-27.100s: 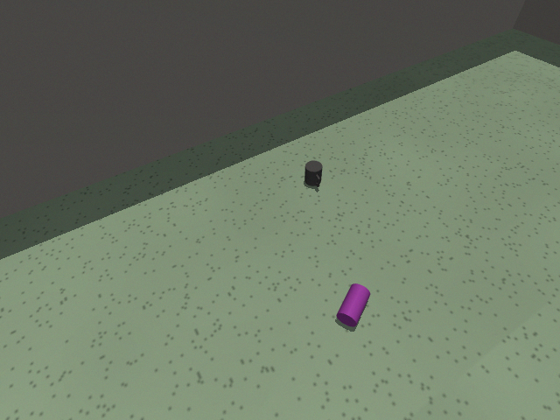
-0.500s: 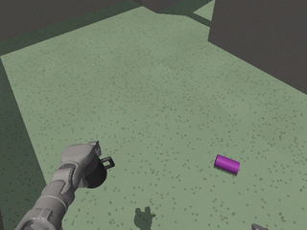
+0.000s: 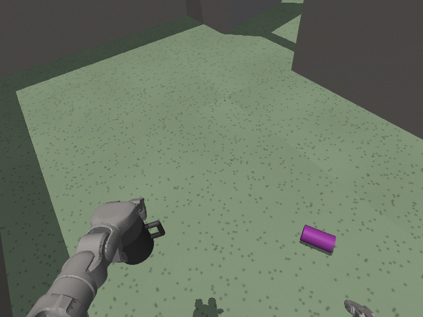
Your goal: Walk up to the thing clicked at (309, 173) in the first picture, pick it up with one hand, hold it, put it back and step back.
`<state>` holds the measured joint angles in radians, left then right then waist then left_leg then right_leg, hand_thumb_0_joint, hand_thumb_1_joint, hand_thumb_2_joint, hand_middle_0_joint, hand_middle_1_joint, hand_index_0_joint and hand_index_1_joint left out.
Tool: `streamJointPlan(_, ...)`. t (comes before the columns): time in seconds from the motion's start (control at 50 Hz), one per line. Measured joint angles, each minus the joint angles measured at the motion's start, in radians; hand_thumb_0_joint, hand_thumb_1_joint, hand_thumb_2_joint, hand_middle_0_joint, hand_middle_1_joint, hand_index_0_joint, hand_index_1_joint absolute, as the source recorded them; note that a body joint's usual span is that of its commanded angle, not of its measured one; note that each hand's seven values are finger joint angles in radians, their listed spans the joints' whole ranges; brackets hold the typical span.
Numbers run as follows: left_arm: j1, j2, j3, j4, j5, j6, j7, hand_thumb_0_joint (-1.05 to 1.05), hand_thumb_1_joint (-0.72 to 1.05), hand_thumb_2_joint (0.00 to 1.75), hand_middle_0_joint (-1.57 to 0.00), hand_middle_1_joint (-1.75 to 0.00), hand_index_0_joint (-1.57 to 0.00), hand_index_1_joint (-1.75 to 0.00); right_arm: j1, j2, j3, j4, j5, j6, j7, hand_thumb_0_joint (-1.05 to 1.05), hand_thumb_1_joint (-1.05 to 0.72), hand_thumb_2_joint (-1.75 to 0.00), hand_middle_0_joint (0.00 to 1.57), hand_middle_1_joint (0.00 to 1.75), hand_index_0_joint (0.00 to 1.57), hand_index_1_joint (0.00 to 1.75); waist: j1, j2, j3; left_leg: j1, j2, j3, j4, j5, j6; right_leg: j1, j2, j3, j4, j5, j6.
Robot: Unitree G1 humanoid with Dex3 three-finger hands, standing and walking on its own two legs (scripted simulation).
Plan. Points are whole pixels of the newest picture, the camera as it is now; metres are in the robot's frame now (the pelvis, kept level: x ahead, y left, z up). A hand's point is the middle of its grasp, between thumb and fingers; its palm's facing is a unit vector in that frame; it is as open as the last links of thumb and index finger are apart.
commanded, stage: hold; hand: left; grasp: from above
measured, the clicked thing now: (137, 235) +0.32 +0.21 -0.08
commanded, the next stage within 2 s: crouch in 1.22 s
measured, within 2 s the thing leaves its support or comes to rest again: neither
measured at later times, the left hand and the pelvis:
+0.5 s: hand (119, 244) +0.28 +0.22 -0.03, palm faces -0.45 -0.05 -0.89, open 11.4 cm; pelvis -0.01 +0.00 +0.01, yaw +0 degrees
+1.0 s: hand (121, 248) +0.27 +0.21 -0.02, palm faces -0.46 -0.05 -0.89, open 11.4 cm; pelvis -0.01 -0.01 +0.01, yaw +0 degrees
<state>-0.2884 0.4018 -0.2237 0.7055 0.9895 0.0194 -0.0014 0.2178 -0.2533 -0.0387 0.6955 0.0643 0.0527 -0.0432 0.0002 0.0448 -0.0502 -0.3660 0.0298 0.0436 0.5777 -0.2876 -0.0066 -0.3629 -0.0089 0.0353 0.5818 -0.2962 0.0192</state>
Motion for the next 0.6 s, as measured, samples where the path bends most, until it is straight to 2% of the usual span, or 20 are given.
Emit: streamJointPlan(0.6, 0.045, 0.001, -0.013, -0.089, -0.012, 0.001, -0.050, 0.01, -0.18, 0.85, -0.35, -1.15, -0.34, -1.06, -0.031, -0.001, 0.015, -0.017, 0.009, 0.012, -0.011, 0.01, -0.90, -0.90, 0.20, 0.29, 0.20, 0.30, 0.015, 0.011, 0.032, 0.094, -0.002, 0.004, -0.097, 0.063, -0.003, 0.085, -0.001, 0.004, -0.079, 0.055, -0.004)
